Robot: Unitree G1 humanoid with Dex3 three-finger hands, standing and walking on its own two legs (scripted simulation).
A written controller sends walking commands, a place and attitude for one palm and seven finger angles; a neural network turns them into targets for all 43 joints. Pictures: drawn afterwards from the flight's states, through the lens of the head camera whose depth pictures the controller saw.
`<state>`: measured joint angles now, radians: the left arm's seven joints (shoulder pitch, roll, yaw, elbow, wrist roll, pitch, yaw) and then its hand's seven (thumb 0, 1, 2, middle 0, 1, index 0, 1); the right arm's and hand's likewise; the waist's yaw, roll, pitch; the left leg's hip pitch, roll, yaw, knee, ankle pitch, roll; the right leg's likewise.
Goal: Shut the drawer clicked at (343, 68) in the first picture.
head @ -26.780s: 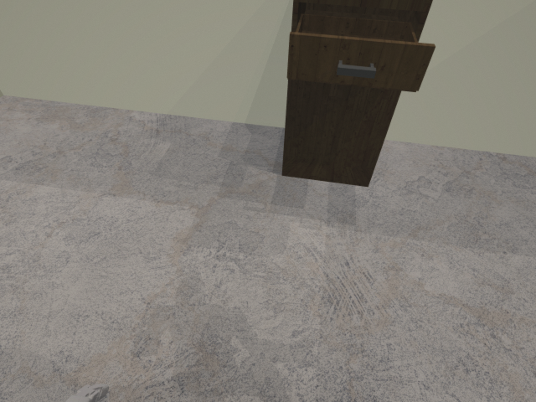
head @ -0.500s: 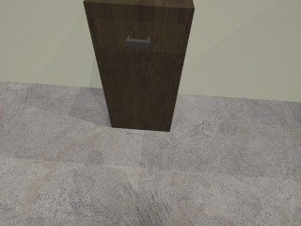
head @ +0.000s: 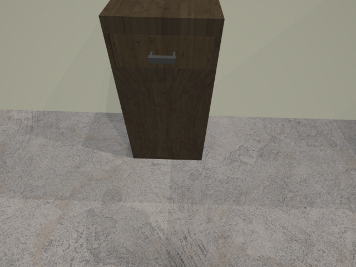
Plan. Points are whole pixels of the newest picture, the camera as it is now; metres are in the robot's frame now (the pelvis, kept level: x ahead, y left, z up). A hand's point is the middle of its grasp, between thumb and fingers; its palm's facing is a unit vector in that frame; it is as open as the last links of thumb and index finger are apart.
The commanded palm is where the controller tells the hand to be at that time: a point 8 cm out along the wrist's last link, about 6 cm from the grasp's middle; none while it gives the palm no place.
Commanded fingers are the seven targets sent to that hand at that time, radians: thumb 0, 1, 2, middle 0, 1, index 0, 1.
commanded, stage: let the arm hang, fingers relaxed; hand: left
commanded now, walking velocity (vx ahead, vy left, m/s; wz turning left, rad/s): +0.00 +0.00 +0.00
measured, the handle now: (162, 56) +0.89 +0.11 +0.02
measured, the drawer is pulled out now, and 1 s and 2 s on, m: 0.00 0.00 0.00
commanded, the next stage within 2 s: look to check the result in 0.14 s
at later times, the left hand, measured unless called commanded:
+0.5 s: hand out of the picture +0.00 +0.16 -0.18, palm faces +0.03 -0.98 -0.18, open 7.4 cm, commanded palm none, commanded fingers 0.00 0.90 0.90 -0.20 -0.30 -0.20 -0.30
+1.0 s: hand out of the picture +0.03 +0.16 -0.17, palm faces +0.02 -0.98 -0.20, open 7.4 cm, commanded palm none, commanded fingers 0.00 0.90 0.90 -0.20 -0.30 -0.20 -0.30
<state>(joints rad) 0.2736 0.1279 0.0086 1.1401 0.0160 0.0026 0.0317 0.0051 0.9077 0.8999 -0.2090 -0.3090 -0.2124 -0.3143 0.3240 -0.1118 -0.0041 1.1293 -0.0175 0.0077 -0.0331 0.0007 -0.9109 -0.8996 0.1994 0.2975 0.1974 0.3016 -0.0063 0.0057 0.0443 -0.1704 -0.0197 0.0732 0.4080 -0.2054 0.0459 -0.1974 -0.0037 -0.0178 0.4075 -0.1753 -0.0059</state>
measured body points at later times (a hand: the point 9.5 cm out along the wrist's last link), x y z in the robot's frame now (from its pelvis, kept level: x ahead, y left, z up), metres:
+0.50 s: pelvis +0.01 +0.00 +0.00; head +0.02 -0.01 +0.45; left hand +0.00 +0.21 -0.16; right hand -0.01 -0.21 -0.16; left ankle +0.01 +0.09 -0.74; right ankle +0.03 -0.12 -0.74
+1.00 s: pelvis +0.02 -0.01 +0.00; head +0.03 -0.02 +0.45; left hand +0.03 +0.22 -0.16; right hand +0.02 -0.24 -0.16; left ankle +0.01 +0.09 -0.74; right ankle +0.03 -0.12 -0.74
